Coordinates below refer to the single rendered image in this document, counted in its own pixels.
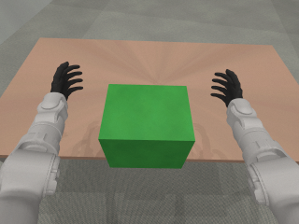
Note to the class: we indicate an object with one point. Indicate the right robot upper arm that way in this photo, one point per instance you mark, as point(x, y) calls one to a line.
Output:
point(275, 183)

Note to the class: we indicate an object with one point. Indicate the robot right hand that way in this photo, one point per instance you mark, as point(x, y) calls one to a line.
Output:
point(233, 87)

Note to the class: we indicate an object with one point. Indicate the right robot forearm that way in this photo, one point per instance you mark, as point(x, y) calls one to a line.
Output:
point(250, 134)

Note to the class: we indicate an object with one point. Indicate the table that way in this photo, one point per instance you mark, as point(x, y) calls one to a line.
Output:
point(265, 80)

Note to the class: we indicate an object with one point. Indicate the left robot forearm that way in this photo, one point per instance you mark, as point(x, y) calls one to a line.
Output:
point(46, 131)

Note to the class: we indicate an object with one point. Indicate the robot left hand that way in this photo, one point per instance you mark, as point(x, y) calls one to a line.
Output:
point(61, 82)

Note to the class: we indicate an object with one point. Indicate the left robot upper arm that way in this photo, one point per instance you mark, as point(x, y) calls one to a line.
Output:
point(30, 176)

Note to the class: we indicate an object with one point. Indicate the carton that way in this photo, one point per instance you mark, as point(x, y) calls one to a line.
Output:
point(146, 126)

